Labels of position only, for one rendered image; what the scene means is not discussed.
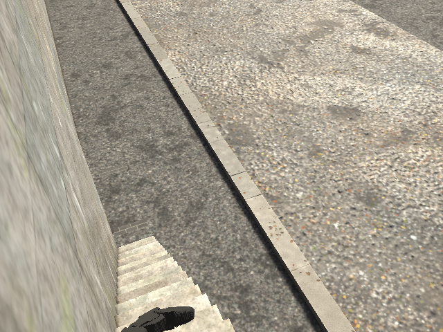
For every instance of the stairs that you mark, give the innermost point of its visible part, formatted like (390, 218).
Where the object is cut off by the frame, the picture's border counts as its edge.
(148, 277)

